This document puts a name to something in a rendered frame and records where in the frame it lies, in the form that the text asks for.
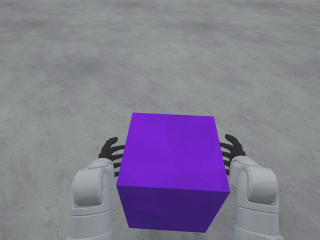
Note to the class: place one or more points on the right robot hand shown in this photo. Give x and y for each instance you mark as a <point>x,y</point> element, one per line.
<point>236,150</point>

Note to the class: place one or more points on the carton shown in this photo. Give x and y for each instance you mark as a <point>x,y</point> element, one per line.
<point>172,175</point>

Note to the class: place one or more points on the robot left forearm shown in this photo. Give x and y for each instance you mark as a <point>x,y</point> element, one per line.
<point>90,201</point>

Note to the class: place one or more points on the robot right forearm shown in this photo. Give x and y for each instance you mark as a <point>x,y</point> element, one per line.
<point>257,200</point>

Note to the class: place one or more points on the left robot hand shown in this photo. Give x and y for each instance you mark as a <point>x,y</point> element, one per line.
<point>107,150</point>

